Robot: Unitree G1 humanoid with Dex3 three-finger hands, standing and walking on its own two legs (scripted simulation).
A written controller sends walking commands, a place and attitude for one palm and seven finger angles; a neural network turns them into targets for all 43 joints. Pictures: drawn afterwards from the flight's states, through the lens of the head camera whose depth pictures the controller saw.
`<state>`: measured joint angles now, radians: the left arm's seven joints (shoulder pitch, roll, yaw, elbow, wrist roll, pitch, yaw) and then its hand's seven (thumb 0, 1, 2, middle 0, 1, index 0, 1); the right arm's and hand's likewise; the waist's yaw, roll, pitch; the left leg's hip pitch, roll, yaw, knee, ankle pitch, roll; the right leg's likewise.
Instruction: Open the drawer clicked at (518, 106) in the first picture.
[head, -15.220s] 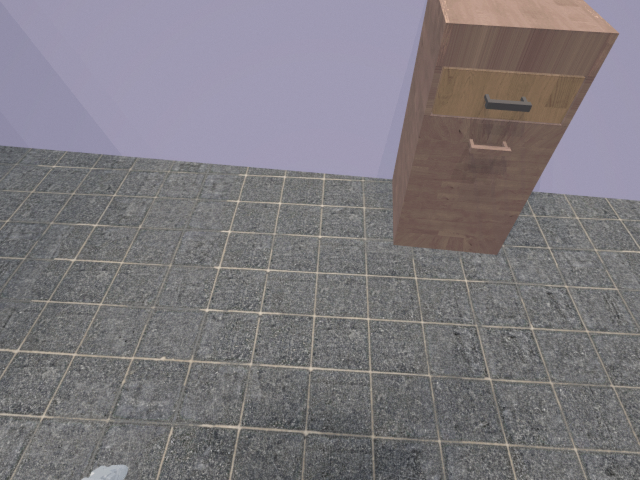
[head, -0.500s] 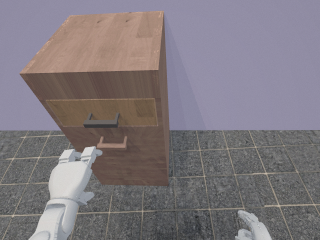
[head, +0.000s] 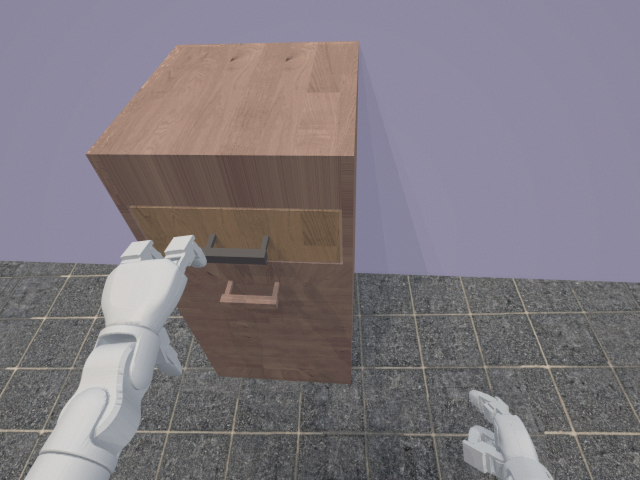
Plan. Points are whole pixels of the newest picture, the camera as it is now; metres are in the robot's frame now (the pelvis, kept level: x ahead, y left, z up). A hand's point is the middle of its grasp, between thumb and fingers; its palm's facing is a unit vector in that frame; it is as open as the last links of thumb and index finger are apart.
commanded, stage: raise the hand with hooked fingers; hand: left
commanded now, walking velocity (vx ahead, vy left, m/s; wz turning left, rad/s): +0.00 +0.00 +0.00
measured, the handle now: (236, 247) +0.51 +0.24 -0.07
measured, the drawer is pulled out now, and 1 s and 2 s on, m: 0.00 0.00 0.00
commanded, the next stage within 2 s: move the hooked fingers above the handle in 0.52 s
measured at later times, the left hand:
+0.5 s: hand (160, 300) +0.30 +0.24 +0.08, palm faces +0.05 -0.09 -0.99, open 13.8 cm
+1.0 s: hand (177, 288) +0.33 +0.24 +0.06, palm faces -0.02 -0.07 -1.00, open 13.8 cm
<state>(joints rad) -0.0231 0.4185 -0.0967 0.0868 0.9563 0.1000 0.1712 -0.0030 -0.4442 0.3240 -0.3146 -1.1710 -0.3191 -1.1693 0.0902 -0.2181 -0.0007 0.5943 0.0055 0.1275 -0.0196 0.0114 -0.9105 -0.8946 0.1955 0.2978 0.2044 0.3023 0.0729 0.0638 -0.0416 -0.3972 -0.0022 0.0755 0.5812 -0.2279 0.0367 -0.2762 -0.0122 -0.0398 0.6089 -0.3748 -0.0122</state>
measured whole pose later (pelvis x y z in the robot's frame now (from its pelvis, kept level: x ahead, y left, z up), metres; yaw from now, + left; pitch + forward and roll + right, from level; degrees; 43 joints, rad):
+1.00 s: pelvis +0.00 -0.01 +0.00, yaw +1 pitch +4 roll +0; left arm -0.22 0.48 -0.06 0.34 0.95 -0.03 0.13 0.00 -0.49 0.31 -0.32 -1.20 -0.32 -1.20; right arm 0.16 -0.26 -0.03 0.64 0.03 0.12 -0.04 0.01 -0.91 -0.89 0.20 0.30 0.21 0.30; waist 0.05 0.06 -0.04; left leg -0.43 0.01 0.05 0.56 -0.21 0.02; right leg -0.30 0.01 -0.06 0.59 -0.36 -0.03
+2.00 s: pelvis +0.01 +0.01 -0.02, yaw -1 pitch +16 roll -2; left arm -0.62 0.50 -0.01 0.91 1.06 -0.10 0.28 0.00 -0.48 0.31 -0.32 -1.20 -0.32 -1.20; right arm 0.32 -0.26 -0.07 0.69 0.01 0.16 -0.03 0.01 -0.91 -0.89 0.20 0.30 0.21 0.30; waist -0.07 0.04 -0.12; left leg -0.75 0.03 0.07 0.78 -0.31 0.05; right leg -0.60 0.02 -0.04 0.76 -0.42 -0.01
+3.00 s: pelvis -0.02 +0.01 -0.04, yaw +0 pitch +18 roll -3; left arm -0.88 0.49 -0.11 1.13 1.06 0.01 0.33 0.00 -0.48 0.31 -0.32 -1.20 -0.37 -1.21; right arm 0.36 -0.25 -0.04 0.72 0.00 0.09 -0.04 0.01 -0.91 -0.89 0.20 0.30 0.21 0.30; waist -0.12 0.04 -0.13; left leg -0.90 0.03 0.04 0.85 -0.28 0.05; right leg -0.74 0.02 -0.07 0.83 -0.41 -0.01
